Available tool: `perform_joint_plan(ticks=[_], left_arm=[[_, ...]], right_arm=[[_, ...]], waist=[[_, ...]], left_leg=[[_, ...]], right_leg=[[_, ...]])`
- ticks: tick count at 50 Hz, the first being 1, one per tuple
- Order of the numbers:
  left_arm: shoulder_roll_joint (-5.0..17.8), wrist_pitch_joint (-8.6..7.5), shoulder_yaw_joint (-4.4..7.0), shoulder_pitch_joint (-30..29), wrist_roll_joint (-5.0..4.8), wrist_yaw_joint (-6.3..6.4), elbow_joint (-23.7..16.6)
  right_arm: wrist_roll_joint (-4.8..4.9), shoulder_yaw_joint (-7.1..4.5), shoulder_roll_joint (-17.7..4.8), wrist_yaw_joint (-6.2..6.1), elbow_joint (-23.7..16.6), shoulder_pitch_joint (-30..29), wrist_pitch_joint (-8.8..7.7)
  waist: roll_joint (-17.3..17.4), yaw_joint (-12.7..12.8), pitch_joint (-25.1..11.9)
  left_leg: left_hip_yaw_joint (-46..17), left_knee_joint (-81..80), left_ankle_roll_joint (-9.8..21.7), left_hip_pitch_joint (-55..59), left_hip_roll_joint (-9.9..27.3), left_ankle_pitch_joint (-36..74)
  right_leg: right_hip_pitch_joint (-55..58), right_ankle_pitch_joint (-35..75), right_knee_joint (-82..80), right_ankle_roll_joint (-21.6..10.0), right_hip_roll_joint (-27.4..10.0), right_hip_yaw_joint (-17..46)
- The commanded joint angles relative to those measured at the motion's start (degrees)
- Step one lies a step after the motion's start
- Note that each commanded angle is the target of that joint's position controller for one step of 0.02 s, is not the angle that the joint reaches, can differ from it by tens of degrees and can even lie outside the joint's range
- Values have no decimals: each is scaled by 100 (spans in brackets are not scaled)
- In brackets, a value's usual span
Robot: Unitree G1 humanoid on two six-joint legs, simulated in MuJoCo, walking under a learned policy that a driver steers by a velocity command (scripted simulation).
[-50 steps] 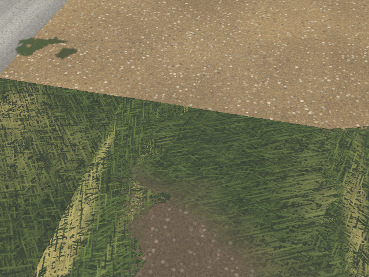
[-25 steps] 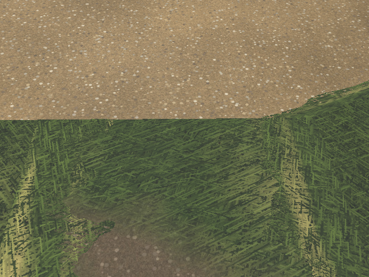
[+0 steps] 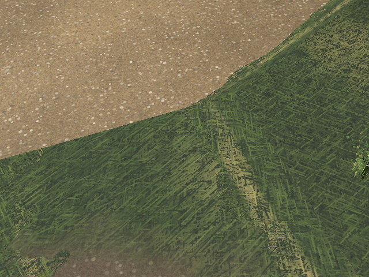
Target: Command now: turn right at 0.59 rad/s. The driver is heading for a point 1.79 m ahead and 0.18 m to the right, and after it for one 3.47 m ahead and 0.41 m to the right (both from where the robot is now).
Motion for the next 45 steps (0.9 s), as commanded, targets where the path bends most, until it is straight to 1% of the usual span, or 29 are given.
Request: perform_joint_plan(ticks=[1,5,7,8,9,10,11,12,13,14,15,18,21,24,27,30,31,32,33,34,35,36,37,38,39,40,41,43,45], left_arm=[[995,-20,261,251,32,-6,-290],[1055,21,292,-45,35,-74,-378],[1024,50,289,-362,-29,-87,-432],[886,47,257,-408,-80,-68,-480],[371,33,141,-142,-78,-54,-549],[621,30,184,-188,68,-12,-578],[976,15,261,-362,216,-51,-600],[985,5,292,-264,203,-142,-495],[930,15,285,-66,181,-227,-372],[884,26,277,55,179,-312,-285],[828,26,250,45,168,-376,-267],[687,13,190,-338,141,-463,-381],[633,0,161,-636,149,-490,-445],[542,-29,112,-926,150,-528,-533],[363,-105,6,-1227,147,-566,-653],[325,-159,-67,-1422,176,-557,-750],[343,-179,-74,-1388,192,-533,-755],[368,-210,-68,-1204,202,-494,-720],[384,-267,-44,-710,220,-437,-567],[500,-346,31,206,263,-358,-214],[875,-397,136,1230,345,-263,-10],[1657,-407,264,1470,234,-166,-23],[1526,-402,250,1230,86,-122,-38],[1210,-407,148,852,80,-95,-8],[872,-435,50,556,80,-103,-3],[681,-472,-19,328,56,-102,-18],[528,-512,-80,182,27,-96,-13],[523,-609,-95,303,-11,-93,93],[592,-652,-74,474,-49,-91,231]], right_arm=[[37,-38,-393,-37,-541,-238,-103],[104,-8,-428,-71,-649,-4,-170],[106,14,-380,-113,-589,419,-225],[41,-21,-537,-151,-531,719,-275],[-49,-99,-1022,-186,-580,818,-289],[-135,-208,-1508,-140,-710,448,-259],[-158,-153,-1189,-104,-736,326,-265],[-92,-63,-873,-76,-756,83,-290],[-59,-30,-758,-54,-799,-75,-323],[-35,-21,-724,-65,-811,-90,-364],[-31,-18,-693,-56,-795,23,-411],[-38,-75,-745,9,-606,570,-545],[-49,-116,-779,35,-430,951,-643],[-58,-140,-803,58,-298,1116,-702],[-73,-130,-775,109,-154,1193,-765],[-70,-133,-833,136,24,1310,-765],[-48,-139,-885,143,99,1391,-736],[-20,-142,-938,156,163,1413,-701],[22,-128,-963,164,204,1333,-673],[48,-68,-860,173,225,1331,-654],[29,50,-598,187,44,1260,-646],[35,162,-45,275,-312,1378,-669],[-30,1,-683,236,-242,960,-623],[52,-12,-673,280,-282,775,-658],[77,27,-573,309,-205,812,-702],[13,23,-534,322,-96,922,-661],[-71,39,-480,343,39,1156,-580],[-105,37,-401,392,104,1215,-479],[-117,40,-336,418,40,906,-441]], waist=[[-784,159,-468],[-857,30,-563],[-785,-271,-568],[-481,-393,-685],[852,-261,-763],[1377,-253,-254],[844,-150,23],[682,10,199],[687,109,235],[784,115,153],[722,46,101],[510,-203,158],[504,-377,256],[500,-465,355],[547,-493,436],[693,-488,458],[741,-465,427],[735,-342,346],[579,-30,118],[168,369,-470],[-524,813,-1317],[-1989,609,-1666],[-956,694,-1330],[-674,423,-726],[-498,209,-430],[-500,22,-290],[-621,-133,-249],[-591,-219,-234],[-513,-214,-35]], left_leg=[[-80,-450,58,-352,-79,-197],[-83,-1282,206,516,-294,-221],[-28,-2540,281,1412,-365,426],[-308,-3349,380,2190,-12,545],[-1792,-3995,686,2933,1483,-654],[-3042,-4472,1194,2241,2265,-1629],[-2856,-4450,1341,1785,2204,-1929],[-2370,-4466,1219,1645,1848,-1795],[-1838,-4482,1072,1722,1538,-1393],[-1460,-4482,1021,1880,1356,-1081],[-1196,-4483,1027,2024,1287,-799],[-825,-4502,1058,2496,1365,-390],[-553,-4551,1117,2835,1494,-107],[-234,-4565,1174,2938,1617,247],[172,-4503,1170,2637,1602,697],[517,-4314,1127,2307,1604,1449],[531,-4185,1136,2285,1662,1900],[567,-3929,1133,2260,1716,2527],[793,-3251,1068,2166,1624,3553],[1168,-2016,930,1857,1332,4161],[1336,-335,757,835,1073,2639],[1112,1355,497,-1087,77,-954],[183,1921,587,-1500,210,-674],[50,1890,664,-1541,479,-89],[71,1539,656,-1263,631,304],[110,1279,608,-1012,721,472],[135,1159,533,-766,755,621],[229,1151,436,-688,684,816],[279,996,345,-1013,704,1116]], right_leg=[[933,1730,-370,-1063,-1577,1788],[557,2016,-212,-855,-1413,2166],[146,1630,-22,-503,-1116,2175],[-441,204,220,-204,-772,1991],[-1434,-1984,1475,132,-20,1040],[-2330,-2175,2439,203,519,176],[-2241,-1765,3079,181,-30,331],[-2230,-1396,3368,205,-80,282],[-2250,-1092,3634,281,-107,180],[-2290,-872,3917,347,-164,36],[-2374,-723,4072,398,-237,-38],[-2802,-419,4052,510,-383,-93],[-3058,-246,3646,596,-514,-136],[-3093,-109,3109,598,-658,-263],[-2555,-38,2203,473,-727,-463],[-1681,-434,1355,213,-655,-920],[-1390,-553,1190,95,-581,-1056],[-1005,-634,1005,-40,-468,-1156],[-283,-474,612,-173,-280,-1220],[977,-238,252,-274,-82,-1217],[2456,-1384,-56,-449,-1175,133],[3406,-2016,-881,-993,-2816,3093],[2961,-1360,-1026,-1043,-2770,3191],[2428,-522,-868,-916,-2485,2161],[1824,304,-964,-761,-2160,1490],[1490,646,-1091,-615,-1882,1022],[1240,886,-1227,-538,-1670,685],[1084,1443,-1393,-615,-1575,442],[1048,1563,-1592,-680,-1539,267]])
